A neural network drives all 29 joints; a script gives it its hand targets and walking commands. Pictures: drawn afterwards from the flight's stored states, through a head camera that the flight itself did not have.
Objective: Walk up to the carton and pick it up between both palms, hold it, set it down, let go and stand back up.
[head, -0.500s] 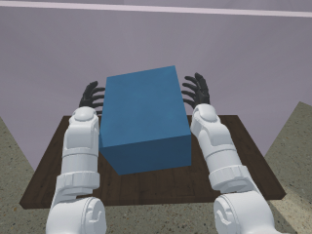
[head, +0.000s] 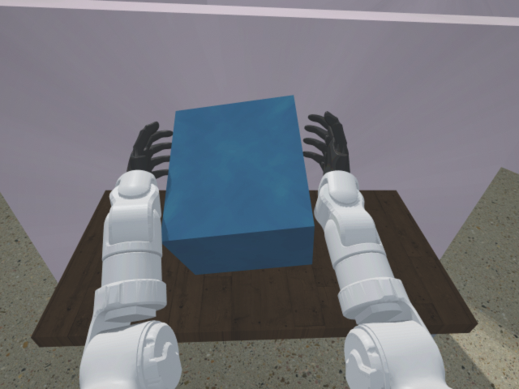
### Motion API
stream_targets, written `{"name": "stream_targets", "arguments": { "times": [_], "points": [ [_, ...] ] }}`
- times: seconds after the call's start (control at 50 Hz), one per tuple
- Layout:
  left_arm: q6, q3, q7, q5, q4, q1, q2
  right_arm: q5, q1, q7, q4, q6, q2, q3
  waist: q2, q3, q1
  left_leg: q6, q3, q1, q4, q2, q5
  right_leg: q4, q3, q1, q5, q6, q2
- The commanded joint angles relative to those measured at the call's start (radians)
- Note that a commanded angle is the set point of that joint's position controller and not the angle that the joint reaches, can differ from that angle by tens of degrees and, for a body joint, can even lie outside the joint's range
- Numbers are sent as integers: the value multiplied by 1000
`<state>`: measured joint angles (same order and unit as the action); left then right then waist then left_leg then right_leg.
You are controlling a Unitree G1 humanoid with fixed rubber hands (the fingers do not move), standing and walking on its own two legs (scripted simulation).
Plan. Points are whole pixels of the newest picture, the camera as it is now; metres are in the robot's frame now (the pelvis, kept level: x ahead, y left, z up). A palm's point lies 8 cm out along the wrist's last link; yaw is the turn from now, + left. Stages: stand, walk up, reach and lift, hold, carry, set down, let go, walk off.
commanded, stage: set down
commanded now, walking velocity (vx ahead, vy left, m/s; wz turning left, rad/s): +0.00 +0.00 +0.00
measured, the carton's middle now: (243, 187) +0.41 +0.00 +0.15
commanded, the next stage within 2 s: none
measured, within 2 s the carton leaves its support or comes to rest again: neither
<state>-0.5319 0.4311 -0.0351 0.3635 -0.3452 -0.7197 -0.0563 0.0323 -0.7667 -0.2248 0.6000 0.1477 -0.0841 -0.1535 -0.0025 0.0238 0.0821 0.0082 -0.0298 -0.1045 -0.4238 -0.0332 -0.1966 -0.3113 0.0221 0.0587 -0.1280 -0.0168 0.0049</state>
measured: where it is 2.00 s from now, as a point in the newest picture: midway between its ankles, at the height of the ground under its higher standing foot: outside the picture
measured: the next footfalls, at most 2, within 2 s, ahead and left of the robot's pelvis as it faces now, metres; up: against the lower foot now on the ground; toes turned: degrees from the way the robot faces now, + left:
none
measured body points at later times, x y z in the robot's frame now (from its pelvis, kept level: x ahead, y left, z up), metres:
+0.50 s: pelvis +0.02 +0.00 +0.00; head +0.02 +0.02 +0.45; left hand +0.42 +0.15 +0.12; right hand +0.40 -0.14 +0.15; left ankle +0.03 +0.12 -0.74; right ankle +0.04 -0.13 -0.74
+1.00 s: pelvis +0.03 +0.00 +0.00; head +0.03 +0.02 +0.45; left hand +0.44 +0.14 +0.10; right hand +0.41 -0.15 +0.12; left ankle +0.03 +0.12 -0.74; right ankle +0.04 -0.13 -0.74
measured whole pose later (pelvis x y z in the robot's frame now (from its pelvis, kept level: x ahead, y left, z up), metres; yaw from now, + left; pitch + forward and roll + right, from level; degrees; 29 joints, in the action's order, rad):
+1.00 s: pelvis +0.03 +0.00 +0.00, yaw +0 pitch -5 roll -1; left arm -0.19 0.41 -0.04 0.39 -0.67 -0.69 -0.04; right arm 0.16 -0.62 -0.23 0.74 -0.22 -0.13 -0.26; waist 0.03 0.11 0.07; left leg 0.01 -0.02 -0.08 -0.39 -0.02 -0.21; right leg -0.28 0.02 0.04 -0.15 -0.03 -0.01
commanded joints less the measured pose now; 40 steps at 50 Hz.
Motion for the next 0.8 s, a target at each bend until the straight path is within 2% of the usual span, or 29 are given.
{"name": "stream_targets", "arguments": {
  "times": [0.0, 0.04, 0.06, 0.08, 0.12, 0.16, 0.2, 0.22, 0.24, 0.26, 0.32, 0.34, 0.36, 0.38, 0.4, 0.42, 0.44, 0.46, 0.48, 0.54, 0.56, 0.58, 0.6, 0.66, 0.68, 0.7, 0.72, 0.74, 0.78],
  "points": [
    [117, -320, -232, 1, -103, -559, -433, 70, -553, 164, -86, -149, -473, 184, 96, -274, -10, -37, 125, 87, 221, 82, 2, 80, 108, -276, -10, -40, 15],
    [131, -360, -245, 7, -101, -546, -452, 81, -500, 155, -45, -180, -428, 150, 27, -215, 31, -9, 117, 131, 224, 74, 34, 85, 116, -269, 8, -39, 31],
    [141, -373, -243, -8, -112, -558, -466, 78, -542, 154, -46, -198, -451, 163, 36, -241, 16, -13, 121, 130, 227, 71, 39, 91, 117, -262, 6, -37, 32],
    [155, -368, -236, 4, -107, -528, -468, 94, -463, 153, -35, -201, -444, 174, 36, -226, 25, -7, 123, 120, 226, 71, 61, 86, 119, -279, 30, -35, 34],
    [197, -419, -212, -33, -41, -586, -484, 56, -486, 157, -48, -236, -494, 240, 15, -336, 8, -1, 121, 149, 191, 77, 170, 57, 123, -295, 148, -31, 34],
    [232, -479, -194, -68, -22, -588, -510, 52, -486, 148, -68, -272, -498, 258, -19, -404, 16, 16, 117, 181, 163, 69, 222, 58, 118, -276, 173, -30, 33],
    [258, -542, -175, -80, 38, -589, -545, 27, -441, 147, -50, -293, -523, 320, -72, -462, 14, 41, 112, 233, 127, 69, 352, 31, 123, -294, 290, -31, 41],
    [271, -576, -169, -90, 62, -586, -563, 25, -425, 142, -55, -303, -529, 338, -60, -476, 31, 41, 104, 254, 123, 64, 401, 44, 120, -306, 314, -34, 38],
    [284, -578, -165, -100, 52, -580, -560, 27, -415, 135, -52, -312, -534, 341, -47, -498, 27, 48, 99, 254, 114, 62, 428, 40, 110, -320, 377, -34, 36],
    [297, -600, -160, -106, 63, -580, -567, 16, -395, 127, -68, -323, -538, 370, -61, -486, 38, 60, 105, 246, 95, 66, 467, 20, 111, -333, 422, -37, 38],
    [305, -613, -153, -96, 76, -521, -562, -3, -389, 121, -98, -344, -541, 428, -43, -515, 3, 53, 98, 232, 84, 64, 518, 4, 97, -342, 501, -45, 34],
    [314, -597, -153, -108, 40, -535, -548, 13, -423, 119, -103, -350, -525, 415, -8, -516, 7, 50, 91, 217, 91, 60, 482, 15, 99, -335, 481, -42, 33],
    [328, -606, -148, -113, 67, -543, -550, 16, -392, 118, -93, -353, -545, 420, -17, -513, 1, 49, 89, 209, 91, 67, 477, 7, 92, -342, 490, -41, 34],
    [328, -603, -147, -117, 27, -526, -551, 10, -428, 115, -137, -353, -558, 428, -31, -539, -13, 45, 94, 202, 87, 69, 457, 8, 82, -343, 496, -38, 30],
    [333, -602, -142, -110, 45, -539, -539, 24, -402, 120, -90, -350, -536, 410, -27, -489, 5, 45, 87, 203, 96, 68, 449, 11, 95, -327, 463, -41, 31],
    [325, -608, -152, -115, 32, -528, -548, 17, -439, 121, -142, -356, -543, 434, -14, -507, -9, 39, 94, 209, 95, 69, 423, 14, 87, -332, 461, -43, 26],
    [328, -601, -152, -110, 11, -536, -547, 34, -401, 117, -77, -349, -528, 396, -16, -458, 10, 35, 94, 190, 111, 64, 378, 22, 94, -311, 442, -45, 19],
    [329, -568, -160, -99, -19, -503, -527, 53, -410, 114, -84, -347, -529, 388, 20, -433, -8, 29, 109, 174, 122, 71, 349, 23, 93, -320, 440, -50, 16],
    [332, -547, -164, -82, -37, -537, -531, 70, -388, 120, -33, -344, -529, 350, 16, -393, 4, 14, 105, 154, 142, 73, 280, 34, 92, -307, 384, -49, 14],
    [325, -471, -178, -49, -114, -556, -473, 122, -412, 139, -10, -333, -513, 281, 33, -320, -9, -12, 118, 122, 193, 70, 106, 52, 103, -266, 206, -47, 7],
    [340, -487, -180, -58, -110, -599, -502, 124, -426, 141, -6, -349, -521, 281, 22, -375, -9, -2, 124, 120, 174, 70, 136, 45, 106, -260, 212, -48, 6],
    [345, -458, -182, -57, -131, -606, -488, 134, -456, 144, -19, -350, -533, 261, 43, -380, -19, -14, 126, 102, 192, 71, 79, 54, 97, -275, 163, -51, -3],
    [353, -485, -175, -56, -140, -625, -527, 133, -465, 145, -7, -360, -541, 253, 16, -392, -11, -8, 130, 104, 193, 64, 87, 57, 106, -235, 133, -40, 9],
    [371, -434, -179, -54, -215, -607, -502, 158, -448, 149, 37, -357, -555, 238, 35, -378, -21, -16, 130, 92, 189, 63, 77, 61, 91, -263, 145, -42, 2],
    [384, -445, -180, -66, -204, -662, -511, 171, -451, 149, 63, -360, -544, 212, 26, -364, 23, -7, 130, 94, 190, 58, 96, 60, 110, -248, 155, -44, 10],
    [384, -439, -184, -60, -250, -637, -517, 167, -476, 150, 59, -365, -551, 200, 14, -364, -5, -8, 130, 100, 189, 55, 97, 69, 99, -243, 130, -38, 13],
    [399, -437, -183, -66, -228, -668, -523, 174, -469, 151, 63, -377, -558, 203, 16, -387, 0, -6, 130, 95, 182, 58, 108, 63, 105, -245, 138, -42, 10],
    [410, -412, -180, -56, -251, -670, -524, 184, -500, 155, 52, -383, -562, 202, 30, -406, -13, -7, 131, 86, 180, 58, 137, 52, 101, -252, 183, -45, 13],
    [428, -445, -173, -65, -233, -707, -552, 182, -476, 152, 97, -396, -573, 197, -3, -429, 12, 10, 130, 112, 166, 59, 187, 52, 105, -239, 213, -40, 16]
  ]
}}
